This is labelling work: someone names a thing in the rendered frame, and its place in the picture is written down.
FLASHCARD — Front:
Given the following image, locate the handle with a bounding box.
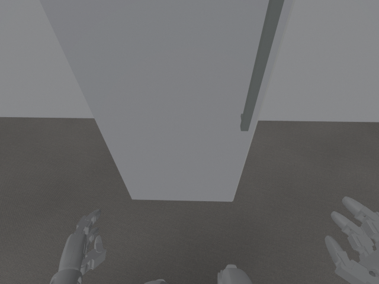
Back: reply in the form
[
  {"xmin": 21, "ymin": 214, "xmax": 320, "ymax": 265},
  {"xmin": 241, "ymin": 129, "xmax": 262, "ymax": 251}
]
[{"xmin": 240, "ymin": 0, "xmax": 284, "ymax": 131}]

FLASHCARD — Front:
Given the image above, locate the fridge door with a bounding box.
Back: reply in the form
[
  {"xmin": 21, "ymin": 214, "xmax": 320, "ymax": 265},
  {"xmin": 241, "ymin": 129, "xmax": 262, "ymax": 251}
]
[{"xmin": 40, "ymin": 0, "xmax": 293, "ymax": 202}]

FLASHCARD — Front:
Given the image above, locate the robot right thigh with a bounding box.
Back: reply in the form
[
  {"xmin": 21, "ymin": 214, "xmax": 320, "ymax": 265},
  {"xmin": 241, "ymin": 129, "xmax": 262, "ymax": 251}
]
[{"xmin": 217, "ymin": 268, "xmax": 253, "ymax": 284}]

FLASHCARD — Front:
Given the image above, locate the robot right hand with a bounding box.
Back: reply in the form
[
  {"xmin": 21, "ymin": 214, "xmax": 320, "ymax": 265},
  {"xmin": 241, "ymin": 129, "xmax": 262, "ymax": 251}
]
[{"xmin": 325, "ymin": 196, "xmax": 379, "ymax": 284}]

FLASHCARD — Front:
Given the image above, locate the left robot forearm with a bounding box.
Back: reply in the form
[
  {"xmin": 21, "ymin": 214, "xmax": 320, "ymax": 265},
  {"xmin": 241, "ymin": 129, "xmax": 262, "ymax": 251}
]
[{"xmin": 50, "ymin": 269, "xmax": 82, "ymax": 284}]

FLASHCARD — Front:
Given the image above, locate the robot left hand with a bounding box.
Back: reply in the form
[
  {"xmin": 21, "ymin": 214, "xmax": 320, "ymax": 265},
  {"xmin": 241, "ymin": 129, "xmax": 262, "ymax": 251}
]
[{"xmin": 58, "ymin": 209, "xmax": 107, "ymax": 275}]

